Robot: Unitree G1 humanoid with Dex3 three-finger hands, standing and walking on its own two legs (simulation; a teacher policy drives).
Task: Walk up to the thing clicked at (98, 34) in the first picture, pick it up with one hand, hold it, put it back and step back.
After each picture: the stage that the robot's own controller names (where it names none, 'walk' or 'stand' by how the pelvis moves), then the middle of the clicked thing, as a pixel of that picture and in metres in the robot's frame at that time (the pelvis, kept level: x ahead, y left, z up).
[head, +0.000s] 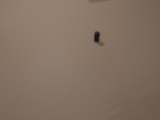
stand; (96, 37) +1.41 -0.14 -0.72
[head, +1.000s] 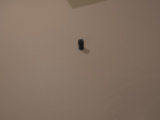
walk; (81, 44) +1.29 +0.13 -0.70
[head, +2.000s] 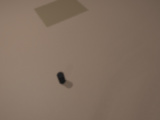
walk; (61, 78) +0.81 +0.30 -0.72
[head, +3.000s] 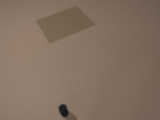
walk; (63, 110) +0.50 +0.24 -0.72
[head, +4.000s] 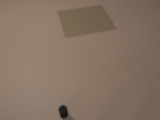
stand; (63, 112) +0.46 +0.17 -0.70
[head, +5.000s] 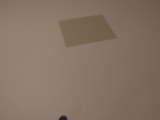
walk; out of the picture +0.44 +0.16 -0.72
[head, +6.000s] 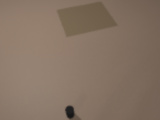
stand; (70, 112) +0.45 +0.12 -0.71
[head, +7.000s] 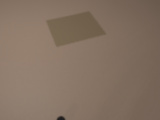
stand; out of the picture +0.42 +0.16 -0.72
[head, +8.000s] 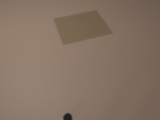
stand; out of the picture +0.44 +0.13 -0.73
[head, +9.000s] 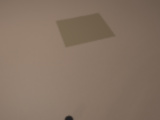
stand; out of the picture +0.44 +0.12 -0.73
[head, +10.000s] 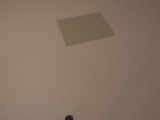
stand; out of the picture +0.44 +0.12 -0.73
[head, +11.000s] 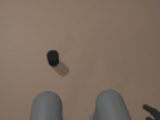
go down; (53, 58) +0.51 +0.12 -0.43
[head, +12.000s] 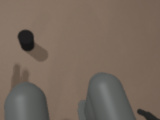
go down; (26, 41) +0.53 +0.16 -0.33
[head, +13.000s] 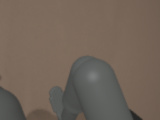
close in; out of the picture +0.51 +0.22 -0.25
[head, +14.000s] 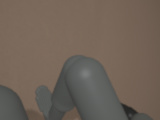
close; out of the picture +0.51 +0.23 -0.27
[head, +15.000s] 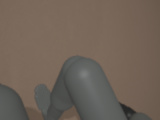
close; out of the picture +0.49 +0.23 -0.28
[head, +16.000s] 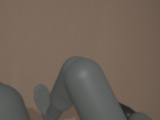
close; out of the picture +0.48 +0.23 -0.28
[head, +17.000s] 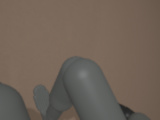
close; out of the picture +0.48 +0.23 -0.28
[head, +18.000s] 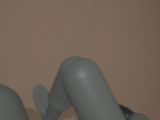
close; out of the picture +0.48 +0.23 -0.28
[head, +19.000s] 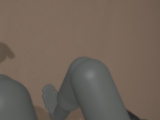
lift; out of the picture +0.47 +0.23 -0.27
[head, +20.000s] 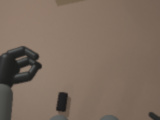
lift; (62, 101) +0.41 +0.12 -0.58
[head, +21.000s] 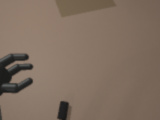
go down; (63, 110) +0.38 +0.12 -0.66
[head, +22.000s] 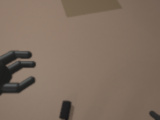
stand; (65, 109) +0.40 +0.11 -0.62
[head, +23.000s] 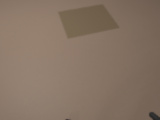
hold; out of the picture +0.37 +0.11 -0.68
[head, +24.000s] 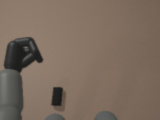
crouch; (57, 96) +0.40 +0.13 -0.59
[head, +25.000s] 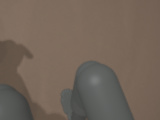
lower; out of the picture +0.44 +0.19 -0.29
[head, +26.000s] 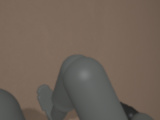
lower; out of the picture +0.42 +0.22 -0.28
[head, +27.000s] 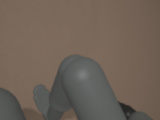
lower; out of the picture +0.42 +0.23 -0.29
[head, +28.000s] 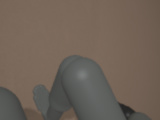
lower; out of the picture +0.42 +0.23 -0.30
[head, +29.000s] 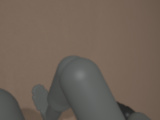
lower; out of the picture +0.42 +0.23 -0.30
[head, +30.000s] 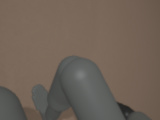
lower; out of the picture +0.42 +0.24 -0.31
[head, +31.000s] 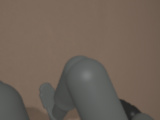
rise; out of the picture +0.42 +0.23 -0.29
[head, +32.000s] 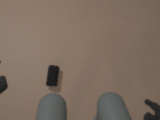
walk; (52, 75) +0.43 +0.15 -0.48
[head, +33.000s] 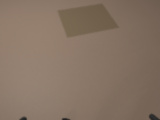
stand; out of the picture +0.37 +0.13 -0.69
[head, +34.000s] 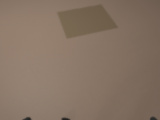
stand; out of the picture +0.38 +0.14 -0.69
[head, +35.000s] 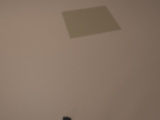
stand; out of the picture +0.38 +0.14 -0.71
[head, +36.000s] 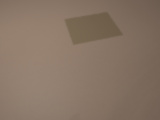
stand; out of the picture +0.39 +0.14 -0.75
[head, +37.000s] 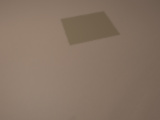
stand; out of the picture +0.36 +0.16 -0.75
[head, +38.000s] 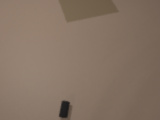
walk; (64, 109) +0.40 +0.14 -0.74
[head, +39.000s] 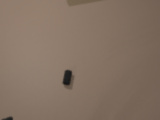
walk; (67, 77) +0.67 +0.12 -0.72
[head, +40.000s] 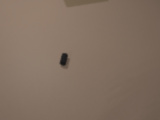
stand; (63, 59) +1.01 +0.21 -0.73
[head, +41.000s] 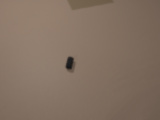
stand; (69, 63) +0.98 +0.16 -0.73
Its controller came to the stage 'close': yes
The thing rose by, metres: 0.01
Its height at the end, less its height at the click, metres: -0.02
